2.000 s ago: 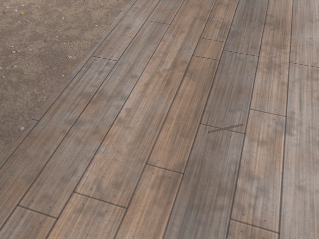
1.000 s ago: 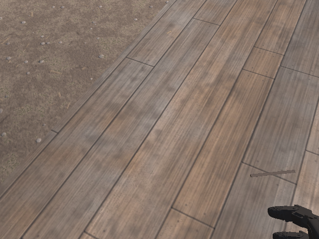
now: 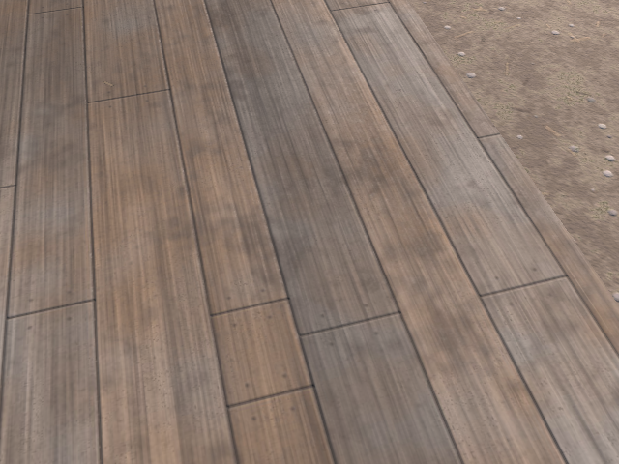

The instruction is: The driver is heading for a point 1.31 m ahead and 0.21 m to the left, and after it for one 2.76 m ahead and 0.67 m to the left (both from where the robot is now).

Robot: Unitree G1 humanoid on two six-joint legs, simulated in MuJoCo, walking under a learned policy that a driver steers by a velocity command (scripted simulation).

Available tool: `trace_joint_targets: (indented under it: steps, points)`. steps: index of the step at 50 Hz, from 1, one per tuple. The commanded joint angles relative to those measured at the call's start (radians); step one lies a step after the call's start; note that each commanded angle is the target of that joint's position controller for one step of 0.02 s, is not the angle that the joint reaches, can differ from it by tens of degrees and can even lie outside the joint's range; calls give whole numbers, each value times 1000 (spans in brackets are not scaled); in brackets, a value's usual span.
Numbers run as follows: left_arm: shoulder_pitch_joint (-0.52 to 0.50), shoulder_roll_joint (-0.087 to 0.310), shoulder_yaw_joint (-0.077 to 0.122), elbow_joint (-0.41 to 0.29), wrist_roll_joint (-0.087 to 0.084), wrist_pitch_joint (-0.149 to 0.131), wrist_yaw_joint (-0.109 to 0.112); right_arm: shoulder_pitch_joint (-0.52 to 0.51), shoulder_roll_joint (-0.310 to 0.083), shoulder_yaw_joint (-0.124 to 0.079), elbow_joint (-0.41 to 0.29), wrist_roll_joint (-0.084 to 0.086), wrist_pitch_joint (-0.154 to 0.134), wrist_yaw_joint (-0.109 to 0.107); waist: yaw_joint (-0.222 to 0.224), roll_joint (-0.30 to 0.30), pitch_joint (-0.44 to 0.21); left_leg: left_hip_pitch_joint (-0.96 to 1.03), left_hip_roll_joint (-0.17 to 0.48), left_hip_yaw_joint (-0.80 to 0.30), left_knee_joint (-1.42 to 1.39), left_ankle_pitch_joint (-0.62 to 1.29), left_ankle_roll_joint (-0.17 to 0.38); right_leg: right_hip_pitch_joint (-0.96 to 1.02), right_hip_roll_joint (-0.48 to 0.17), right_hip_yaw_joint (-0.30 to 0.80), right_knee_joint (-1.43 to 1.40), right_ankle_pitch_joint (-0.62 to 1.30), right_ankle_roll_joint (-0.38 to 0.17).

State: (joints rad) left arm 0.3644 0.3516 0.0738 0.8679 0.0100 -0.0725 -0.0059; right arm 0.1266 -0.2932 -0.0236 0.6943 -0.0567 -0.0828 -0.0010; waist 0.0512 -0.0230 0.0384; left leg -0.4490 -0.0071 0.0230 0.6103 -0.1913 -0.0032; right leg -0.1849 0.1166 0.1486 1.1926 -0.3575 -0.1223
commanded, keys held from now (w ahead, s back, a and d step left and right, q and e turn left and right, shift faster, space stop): w+shift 0.54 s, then w+q+shift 0.46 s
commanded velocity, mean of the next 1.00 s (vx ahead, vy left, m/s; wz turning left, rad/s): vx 1.00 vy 0.00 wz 0.16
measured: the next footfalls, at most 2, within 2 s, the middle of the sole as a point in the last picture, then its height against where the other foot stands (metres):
right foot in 0.36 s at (382, 431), level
left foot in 0.80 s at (329, 251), level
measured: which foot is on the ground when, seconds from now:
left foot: down 0.00-0.34, up 0.36-0.78, down 0.80-1.00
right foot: up 0.00-0.34, down 0.36-0.82, up 0.84-1.00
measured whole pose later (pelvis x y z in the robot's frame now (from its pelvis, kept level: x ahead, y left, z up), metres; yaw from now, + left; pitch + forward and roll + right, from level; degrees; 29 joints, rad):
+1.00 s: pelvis +0.97 +0.01 +0.01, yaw +14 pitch +0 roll +1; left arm 0.11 0.23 -0.03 0.69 0.07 -0.09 0.00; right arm 0.43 -0.32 -0.07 0.91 -0.01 -0.03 0.01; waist -0.04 0.01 0.03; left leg -0.20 -0.22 -0.04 0.43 -0.21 0.17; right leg -0.58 -0.10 0.09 1.22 -0.35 0.02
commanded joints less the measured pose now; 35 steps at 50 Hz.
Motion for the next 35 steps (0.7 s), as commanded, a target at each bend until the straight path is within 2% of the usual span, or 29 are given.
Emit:
trace_joint_targets:
  steps: [1, 2, 3, 4, 5, 7, 8, 9, 11, 12, 13, 15, 16, 17, 18, 19, 20, 21, 22, 23, 24, 25, 26, 27, 29, 31, 32, 33, 35]
  points:
    - [-130, 46, -16, -124, 26, -10, -20, 196, -94, -49, 35, -1, -6, 8, -109, 20, -81, 471, 279, -502, -361, -284, 171, -511, -120, -16, 130, 107, 10]
    - [-142, 21, -24, -147, 33, -3, -33, 232, -65, -37, 74, 0, -12, 6, -85, 67, -57, 419, 250, -427, -369, -208, 164, -500, -128, -4, 100, 98, 13]
    - [-145, -7, -34, -155, 36, 5, -41, 263, -45, -30, 106, 9, -20, 9, -71, 87, -42, 395, 230, -380, -391, -175, 155, -502, -137, 2, 73, 89, 16]
    - [-178, -21, -41, -168, 38, 9, -40, 312, -32, -26, 134, 20, -30, 14, -77, 93, -8, 381, 217, -333, -393, -42, 146, -522, -138, 2, 48, 73, 14]
    - [-183, -31, -49, -189, 39, 14, -45, 305, -62, -31, 145, 31, -36, 14, -46, 118, -8, 384, 236, -327, -424, -60, 163, -564, -141, 1, 11, 71, 22]
    - [-295, -15, -60, -237, 44, 12, -54, 302, -84, -33, 151, 37, -47, 14, -51, 93, 48, 335, 224, -242, -505, 0, 172, -609, -149, -27, -106, 161, 40]
    - [-349, -10, -66, -260, 42, 8, -58, 305, -84, -31, 157, 38, -48, 16, -52, 82, 76, 313, 203, -176, -526, 95, 167, -597, -153, -59, -209, 216, 47]
    - [-393, -12, -75, -279, 38, 5, -66, 298, -92, -32, 159, 42, -50, 16, -47, 75, 88, 276, 177, -108, -558, 151, 155, -528, -161, -110, -337, 287, 49]
    - [-473, -39, -93, -295, 31, 0, -81, 350, -100, -30, 185, 55, -56, 19, -77, 55, 104, 226, 165, -44, -649, 323, 147, -360, -144, -227, -484, 403, 30]
    - [-478, -45, -97, -299, 26, -1, -81, 358, -130, -34, 194, 53, -57, 20, -69, 80, 106, 248, 191, -36, -659, 397, 148, -306, -147, -227, -523, 431, 16]
    - [-482, -29, -93, -291, 28, -1, -75, 377, -137, -34, 209, 55, -56, 21, -68, 67, 100, 328, 185, -2, -628, 564, 141, -302, -130, -248, -553, 431, 2]
    - [-432, 5, -81, -272, 40, -1, -54, 408, -185, -39, 229, 49, -44, 10, -31, 123, 17, 476, 207, 33, -449, 1031, 126, -216, -60, -285, -578, 326, -24]
    - [-322, 37, -66, -242, 45, -1, -42, 407, -208, -43, 236, 41, -31, -1, 32, 152, -64, 501, 223, 44, -272, 1165, 115, -90, -31, -276, -582, 254, -42]
    - [-118, 69, -46, -173, 40, 1, -26, 383, -220, -44, 236, 38, -14, -11, 125, 161, -165, 465, 221, 54, -27, 1184, 102, 115, -16, -261, -612, 218, -61]
    - [66, 124, -20, -115, 48, 5, -8, 357, -198, -38, 221, 37, -8, -13, 202, 143, -244, 291, 184, 55, 272, 964, 93, 360, -100, -174, -617, 153, -87]
    - [128, 210, 7, -96, 69, 5, 9, 410, -45, -10, 180, 39, -11, 0, 121, -106, -351, -18, 49, 46, 684, 35, 85, 609, -390, 206, -633, -96, -137]
    - [121, 216, 14, -110, 49, 11, 5, 440, -68, -15, 147, 71, -20, 2, 91, -172, -478, -232, -55, -100, 912, -288, 92, 692, -537, 688, -828, -171, -219]
    - [42, 157, 13, -91, 26, 8, 2, 293, -122, -28, 115, 63, -22, -5, 71, -55, -283, -339, 28, -119, 874, -160, 107, 568, -454, 537, -879, -128, -186]
    - [-1, 105, 4, -75, 18, -2, 1, 233, -99, -19, 100, 59, -27, 0, 40, -18, -132, -335, 61, -100, 800, -98, 101, 391, -419, 388, -906, 6, -173]
    - [-34, 69, -1, -65, 24, -12, -1, 218, -78, -14, 106, 47, -21, 6, -4, 38, -61, -284, 90, -104, 733, -91, 94, 251, -371, 290, -933, 93, -146]
    - [-54, 36, -11, -57, 23, -18, 2, 241, -62, -10, 114, 29, -4, 15, -55, 42, -33, -219, 109, -105, 690, -90, 83, 135, -327, 215, -963, 111, -122]
    - [-50, 11, -20, -44, 19, -25, 4, 262, -40, -5, 116, 19, 13, 28, -85, -5, -24, -172, 124, -106, 645, -100, 68, 60, -317, 179, -1000, 104, -123]
    - [-33, -3, -24, -27, 10, -34, 4, 227, -29, -3, 102, 12, 24, 36, -95, -14, 9, -191, 140, -99, 600, -115, 54, 31, -304, 152, -1032, 114, -125]
    - [-16, 1, -23, -10, -2, -43, 2, 162, -20, 0, 77, 6, 32, 43, -94, -23, 55, -236, 156, -81, 552, -96, 41, 1, -292, 114, -1075, 121, -127]
    - [-2, 23, -17, -5, 4, -57, -6, 41, -11, 10, 32, 19, 34, 52, -74, -22, 112, -277, 148, -60, 417, 40, 41, -33, -264, -17, -1134, 254, -104]
    - [-17, 16, -20, -3, 0, -72, -13, -38, -10, 18, 6, 34, 24, 62, -72, 1, 125, -164, 117, -14, 205, 238, 58, -88, -210, -172, -1163, 413, -56]
    - [-11, 32, -20, -3, -6, -80, -15, -48, -7, 20, 8, 45, 23, 70, -67, 12, 104, -92, 88, 28, 143, 335, 73, -85, -208, -221, -1199, 480, -35]
    - [23, 40, -22, 8, -13, -91, -14, -89, 0, 25, -5, 47, 20, 75, -53, 11, 120, -51, 85, 47, 90, 412, 93, -67, -243, -233, -1223, 576, -21]
    - [67, 55, -23, 31, -10, -91, -4, -122, -20, 22, -3, 43, 16, 75, -42, 21, 108, -53, 34, 95, 12, 455, 127, 107, -253, -287, -1199, 824, 20]
Keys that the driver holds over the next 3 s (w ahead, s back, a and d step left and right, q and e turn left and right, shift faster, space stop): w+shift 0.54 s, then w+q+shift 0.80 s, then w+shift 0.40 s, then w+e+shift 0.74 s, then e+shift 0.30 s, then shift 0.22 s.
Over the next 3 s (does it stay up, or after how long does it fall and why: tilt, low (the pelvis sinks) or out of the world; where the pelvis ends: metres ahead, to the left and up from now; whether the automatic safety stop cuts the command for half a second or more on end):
stays up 2.51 0.69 -0.01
